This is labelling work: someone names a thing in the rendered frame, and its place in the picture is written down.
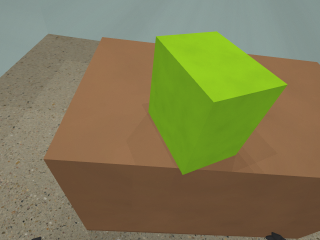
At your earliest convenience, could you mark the pedestal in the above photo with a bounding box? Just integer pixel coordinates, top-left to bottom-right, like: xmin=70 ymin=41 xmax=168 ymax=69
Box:
xmin=43 ymin=37 xmax=320 ymax=239

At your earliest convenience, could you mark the carton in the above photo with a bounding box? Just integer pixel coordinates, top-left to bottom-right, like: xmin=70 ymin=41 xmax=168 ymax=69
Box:
xmin=148 ymin=31 xmax=288 ymax=175

